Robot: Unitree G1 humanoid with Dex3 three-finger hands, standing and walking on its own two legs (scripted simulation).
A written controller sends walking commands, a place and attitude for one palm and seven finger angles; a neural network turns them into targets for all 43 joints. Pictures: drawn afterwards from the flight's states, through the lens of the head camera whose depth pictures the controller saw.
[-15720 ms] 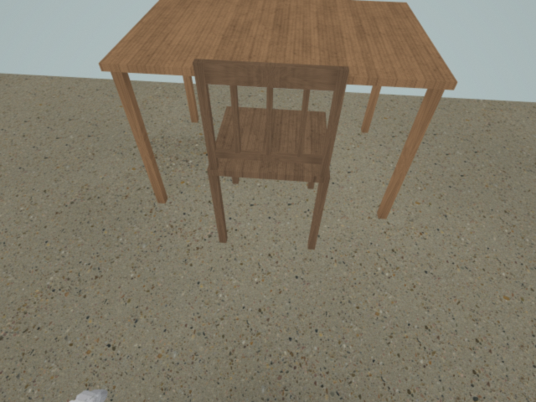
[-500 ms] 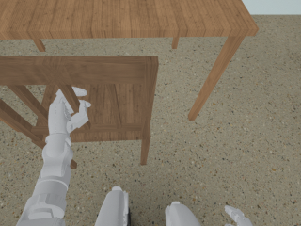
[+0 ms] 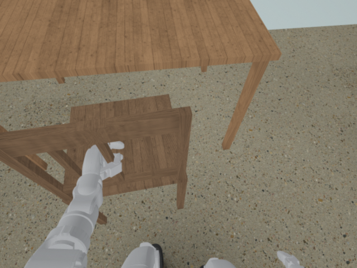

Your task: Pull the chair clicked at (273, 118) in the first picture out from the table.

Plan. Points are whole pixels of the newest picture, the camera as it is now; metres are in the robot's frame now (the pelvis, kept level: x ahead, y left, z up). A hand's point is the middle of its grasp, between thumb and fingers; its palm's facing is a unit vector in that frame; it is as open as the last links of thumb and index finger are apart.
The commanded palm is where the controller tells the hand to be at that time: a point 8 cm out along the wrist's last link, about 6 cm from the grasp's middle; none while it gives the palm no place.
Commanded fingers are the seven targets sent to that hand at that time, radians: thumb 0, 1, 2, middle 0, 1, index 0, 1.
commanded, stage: step backward, pulling the chair out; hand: left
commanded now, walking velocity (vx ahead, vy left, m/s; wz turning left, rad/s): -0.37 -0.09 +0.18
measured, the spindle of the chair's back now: (112, 162) +0.38 +0.18 -0.09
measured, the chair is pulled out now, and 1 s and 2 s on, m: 0.12 0.24 0.36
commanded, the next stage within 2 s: none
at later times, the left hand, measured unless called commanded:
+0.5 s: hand (122, 188) +0.30 +0.14 -0.05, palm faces +0.03 -0.98 -0.18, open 5.2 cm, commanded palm +0.29 +0.19 -0.05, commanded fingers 0.00 0.90 0.90 -0.50 -1.45 -0.50 -1.45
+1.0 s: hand (116, 210) +0.25 +0.15 -0.05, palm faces +0.04 -0.99 -0.16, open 5.1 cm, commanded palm +0.24 +0.20 -0.05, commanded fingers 0.00 0.90 0.90 -0.50 -1.45 -0.50 -1.45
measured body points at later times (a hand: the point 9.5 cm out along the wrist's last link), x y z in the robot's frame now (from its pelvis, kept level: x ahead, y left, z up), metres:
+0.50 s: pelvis -0.05 -0.01 +0.01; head +0.02 +0.00 +0.45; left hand +0.29 +0.19 -0.04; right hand +0.06 -0.28 -0.11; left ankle +0.03 +0.11 -0.72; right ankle +0.00 -0.13 -0.72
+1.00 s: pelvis -0.10 +0.00 +0.01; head -0.01 +0.02 +0.45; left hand +0.24 +0.20 -0.04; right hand +0.02 -0.26 -0.12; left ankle -0.13 +0.14 -0.72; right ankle +0.00 -0.14 -0.72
